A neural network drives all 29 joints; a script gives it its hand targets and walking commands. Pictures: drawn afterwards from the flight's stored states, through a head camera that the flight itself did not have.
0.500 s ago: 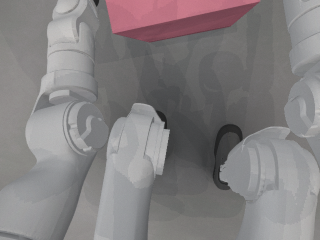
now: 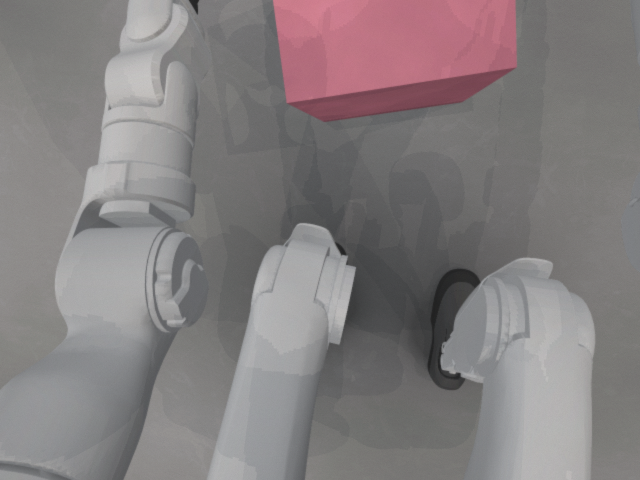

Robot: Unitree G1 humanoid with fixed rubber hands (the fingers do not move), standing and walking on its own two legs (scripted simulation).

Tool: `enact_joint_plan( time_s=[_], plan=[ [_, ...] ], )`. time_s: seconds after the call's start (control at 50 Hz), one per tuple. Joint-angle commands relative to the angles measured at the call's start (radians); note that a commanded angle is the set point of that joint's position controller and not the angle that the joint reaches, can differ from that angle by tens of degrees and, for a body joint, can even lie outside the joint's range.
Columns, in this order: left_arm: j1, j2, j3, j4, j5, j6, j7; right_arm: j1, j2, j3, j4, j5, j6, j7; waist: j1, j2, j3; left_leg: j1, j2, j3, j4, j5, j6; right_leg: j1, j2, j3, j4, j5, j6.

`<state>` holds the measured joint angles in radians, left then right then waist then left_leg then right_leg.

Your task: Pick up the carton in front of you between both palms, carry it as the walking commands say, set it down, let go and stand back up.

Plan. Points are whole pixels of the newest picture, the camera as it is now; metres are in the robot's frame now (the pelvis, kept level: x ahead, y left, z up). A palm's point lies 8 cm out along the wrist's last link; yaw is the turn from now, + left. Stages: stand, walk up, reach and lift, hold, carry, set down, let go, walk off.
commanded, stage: set down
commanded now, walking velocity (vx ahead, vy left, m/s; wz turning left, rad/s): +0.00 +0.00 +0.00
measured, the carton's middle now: (385, 15) +0.57 +0.06 -0.28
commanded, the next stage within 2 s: let go in 0.76 s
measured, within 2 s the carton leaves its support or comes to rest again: neither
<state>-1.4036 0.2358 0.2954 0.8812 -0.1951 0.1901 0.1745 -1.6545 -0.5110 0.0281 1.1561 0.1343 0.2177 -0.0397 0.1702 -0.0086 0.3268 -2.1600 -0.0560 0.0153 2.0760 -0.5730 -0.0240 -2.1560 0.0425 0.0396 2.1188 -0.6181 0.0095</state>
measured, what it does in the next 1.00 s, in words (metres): rises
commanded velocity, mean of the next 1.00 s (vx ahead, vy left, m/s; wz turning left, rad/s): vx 0.00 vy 0.00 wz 0.00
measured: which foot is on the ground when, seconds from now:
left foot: down 0.00-1.00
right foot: down 0.00-1.00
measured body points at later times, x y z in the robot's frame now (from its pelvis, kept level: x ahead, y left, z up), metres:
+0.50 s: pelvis +0.02 -0.01 +0.13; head +0.36 -0.02 +0.41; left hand +0.54 +0.25 +0.03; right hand +0.64 -0.13 +0.02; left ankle +0.11 +0.12 -0.37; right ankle +0.10 -0.12 -0.37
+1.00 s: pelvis +0.04 +0.00 +0.26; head +0.35 -0.01 +0.59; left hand +0.51 +0.24 +0.15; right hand +0.58 -0.15 +0.14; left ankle +0.11 +0.12 -0.37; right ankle +0.10 -0.12 -0.37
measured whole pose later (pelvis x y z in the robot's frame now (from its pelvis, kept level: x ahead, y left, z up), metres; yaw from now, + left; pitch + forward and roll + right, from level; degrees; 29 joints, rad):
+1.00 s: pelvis +0.04 +0.00 +0.26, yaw -3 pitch +44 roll +0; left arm -0.90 0.16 0.40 0.64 0.08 0.21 -0.05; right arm -1.15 -0.25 -0.28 0.86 -0.16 0.25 -0.04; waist 0.14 -0.04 -0.04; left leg -1.51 -0.01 -0.02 1.04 -0.30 -0.01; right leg -1.50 0.05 0.05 1.05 -0.31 0.01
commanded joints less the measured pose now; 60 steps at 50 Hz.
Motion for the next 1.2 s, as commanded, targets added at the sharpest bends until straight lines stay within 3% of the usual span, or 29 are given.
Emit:
enact_joint_plan(
  time_s=[0.0,0.16,0.32,0.42,0.72,0.78,0.86,0.96,1.02,1.08,1.18],
  plan=[
    [-0.219,0.102,0.031,-0.100,0.036,0.001,-0.002,-0.296,-0.106,-0.061,-0.067,-0.037,-0.007,0.013,0.040,-0.106,-1.235,0.673,-0.006,0.066,-0.250,0.402,-0.039,0.496,0.032,-0.073,-0.222,0.216,-0.032],
    [-0.179,0.101,0.099,-0.127,0.103,0.012,-0.032,-0.275,-0.067,-0.095,-0.078,-0.097,0.007,0.037,0.069,-0.150,-1.275,0.602,-0.004,0.093,-0.385,0.391,-0.046,0.627,0.040,-0.055,-0.366,0.253,-0.015],
    [-0.107,0.140,0.125,-0.218,0.093,0.044,-0.055,-0.265,-0.037,-0.086,-0.207,-0.114,0.056,0.031,0.094,-0.231,-1.485,0.640,-0.012,0.121,-0.509,0.492,-0.041,0.909,0.053,-0.050,-0.482,0.427,0.007],
    [-0.051,0.139,0.127,-0.255,0.089,0.064,-0.072,-0.221,-0.021,-0.100,-0.259,-0.127,0.081,0.030,0.092,-0.247,-1.512,0.672,-0.015,0.120,-0.600,0.538,-0.040,1.016,0.054,-0.045,-0.568,0.506,0.012],
    [0.037,0.075,0.150,-0.267,0.159,0.058,-0.108,-0.106,0.002,-0.204,-0.206,-0.196,0.063,0.076,0.081,-0.178,-1.385,0.895,-0.013,0.096,-0.907,0.603,-0.051,1.113,0.057,-0.031,-0.892,0.529,0.005],
    [0.081,0.051,0.156,-0.267,0.190,0.051,-0.125,-0.047,0.025,-0.237,-0.193,-0.228,0.056,0.082,0.066,-0.162,-1.367,0.944,-0.011,0.093,-0.958,0.611,-0.052,1.141,0.056,-0.031,-0.954,0.543,0.006],
    [0.203,0.047,0.154,-0.297,0.238,0.032,-0.166,0.104,0.093,-0.280,-0.251,-0.276,0.041,0.055,0.048,-0.145,-1.428,1.039,-0.012,0.091,-1.018,0.681,-0.042,1.268,0.053,-0.021,-1.028,0.660,0.014],
    [0.426,0.070,0.109,-0.365,0.292,-0.008,-0.241,0.383,0.229,-0.321,-0.447,-0.312,0.012,-0.024,0.020,-0.121,-1.469,1.179,-0.012,0.073,-1.101,0.751,-0.017,1.433,0.046,-0.003,-1.120,0.794,0.030],
    [0.546,0.092,0.063,-0.398,0.299,-0.027,-0.279,0.522,0.287,-0.310,-0.578,-0.308,-0.006,-0.065,0.011,-0.096,-1.396,1.294,-0.006,0.054,-1.160,0.742,-0.003,1.438,0.044,-0.007,-1.192,0.738,0.034],
    [0.656,0.099,0.014,-0.418,0.282,-0.042,-0.305,0.645,0.315,-0.288,-0.674,-0.296,-0.023,-0.084,0.000,-0.071,-1.276,1.420,0.006,0.029,-1.219,0.697,0.004,1.412,0.039,-0.022,-1.273,0.603,0.037],
    [0.867,0.072,-0.058,-0.410,0.239,-0.082,-0.322,0.869,0.325,-0.256,-0.699,-0.278,-0.066,-0.071,-0.020,-0.021,-1.084,1.599,0.032,-0.012,-1.301,0.641,-0.002,1.371,0.036,-0.040,-1.368,0.444,0.028]
  ],
)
